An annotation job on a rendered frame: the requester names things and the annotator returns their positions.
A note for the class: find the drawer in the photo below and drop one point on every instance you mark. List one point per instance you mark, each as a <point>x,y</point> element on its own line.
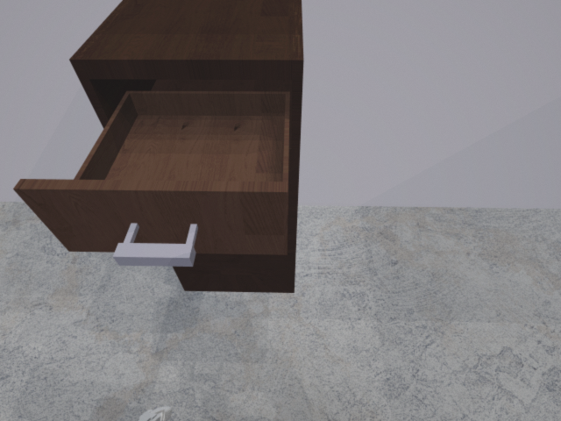
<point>168,159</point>

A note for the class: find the cabinet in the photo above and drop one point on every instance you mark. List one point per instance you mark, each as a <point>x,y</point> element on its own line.
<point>206,45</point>

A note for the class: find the handle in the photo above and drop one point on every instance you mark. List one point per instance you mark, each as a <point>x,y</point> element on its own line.
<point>154,254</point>

